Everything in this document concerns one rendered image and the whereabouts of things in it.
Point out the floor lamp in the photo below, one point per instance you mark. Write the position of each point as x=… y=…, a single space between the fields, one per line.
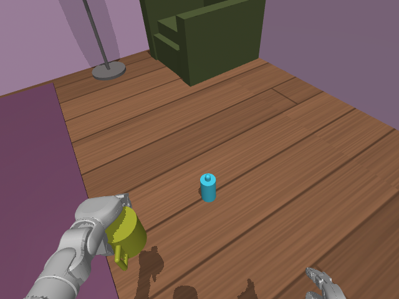
x=107 y=70

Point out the left robot hand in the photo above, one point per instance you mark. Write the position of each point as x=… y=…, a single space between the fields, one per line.
x=104 y=209

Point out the armchair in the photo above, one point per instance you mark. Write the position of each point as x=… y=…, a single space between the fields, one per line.
x=200 y=39

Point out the right robot hand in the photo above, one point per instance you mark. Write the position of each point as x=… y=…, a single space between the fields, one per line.
x=324 y=283

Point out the left robot arm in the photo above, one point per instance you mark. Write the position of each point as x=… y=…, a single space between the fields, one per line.
x=69 y=267

